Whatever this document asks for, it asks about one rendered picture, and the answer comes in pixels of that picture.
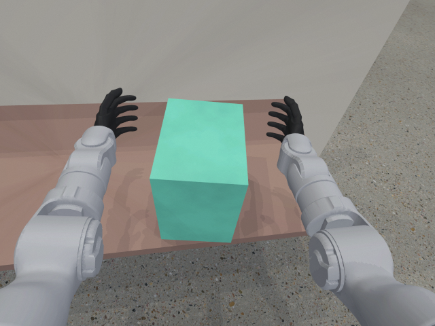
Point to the right robot forearm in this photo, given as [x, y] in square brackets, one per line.
[320, 200]

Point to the robot left hand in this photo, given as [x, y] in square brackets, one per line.
[109, 112]

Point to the left robot forearm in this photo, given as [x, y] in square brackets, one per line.
[83, 181]

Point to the robot right upper arm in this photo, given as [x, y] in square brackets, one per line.
[354, 263]

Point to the robot left upper arm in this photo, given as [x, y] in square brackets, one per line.
[56, 254]

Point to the robot right hand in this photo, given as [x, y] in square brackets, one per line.
[293, 119]

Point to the table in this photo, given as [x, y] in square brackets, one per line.
[37, 140]

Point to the carton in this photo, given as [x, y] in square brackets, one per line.
[199, 176]

